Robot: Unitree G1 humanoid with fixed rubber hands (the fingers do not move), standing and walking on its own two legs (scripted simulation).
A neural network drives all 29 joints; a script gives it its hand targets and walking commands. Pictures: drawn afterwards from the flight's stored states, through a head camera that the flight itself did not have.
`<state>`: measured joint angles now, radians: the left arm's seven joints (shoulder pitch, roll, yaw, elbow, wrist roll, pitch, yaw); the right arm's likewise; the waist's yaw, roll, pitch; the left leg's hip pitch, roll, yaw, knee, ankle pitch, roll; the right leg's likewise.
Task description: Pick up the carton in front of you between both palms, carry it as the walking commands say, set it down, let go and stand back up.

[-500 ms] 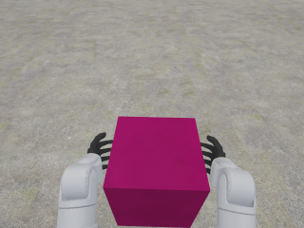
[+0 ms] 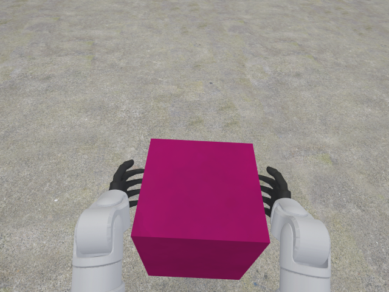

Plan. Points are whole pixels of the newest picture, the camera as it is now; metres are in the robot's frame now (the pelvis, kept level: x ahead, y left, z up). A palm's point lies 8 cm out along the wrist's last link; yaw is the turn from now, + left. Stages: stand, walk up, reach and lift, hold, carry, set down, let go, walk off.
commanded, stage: carry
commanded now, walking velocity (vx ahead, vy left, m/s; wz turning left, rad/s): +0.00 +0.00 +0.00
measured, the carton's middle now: (197, 213) +0.28 +0.00 -0.01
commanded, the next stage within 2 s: hold in 1.50 s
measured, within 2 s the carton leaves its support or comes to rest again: neither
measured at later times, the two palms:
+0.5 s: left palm (132, 163) +0.35 +0.14 +0.08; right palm (274, 167) +0.36 -0.16 +0.08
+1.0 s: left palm (132, 184) +0.32 +0.14 +0.05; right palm (273, 188) +0.32 -0.16 +0.05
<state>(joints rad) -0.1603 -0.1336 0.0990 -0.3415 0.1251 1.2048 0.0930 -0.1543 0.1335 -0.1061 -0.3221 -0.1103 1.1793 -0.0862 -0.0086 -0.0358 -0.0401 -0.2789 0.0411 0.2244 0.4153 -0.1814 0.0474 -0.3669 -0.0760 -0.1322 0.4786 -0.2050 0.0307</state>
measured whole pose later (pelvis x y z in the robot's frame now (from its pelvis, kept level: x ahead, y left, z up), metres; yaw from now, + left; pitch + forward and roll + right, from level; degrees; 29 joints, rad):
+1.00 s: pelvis +0.05 -0.02 -0.01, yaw +1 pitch +2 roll +0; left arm -0.16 -0.13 0.12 0.02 0.21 0.94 0.04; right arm -0.16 0.13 -0.12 0.02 -0.22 0.94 -0.04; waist 0.00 0.00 -0.13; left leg -0.23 0.07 0.18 0.51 -0.31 0.00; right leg -0.29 -0.07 -0.18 0.51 -0.24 -0.02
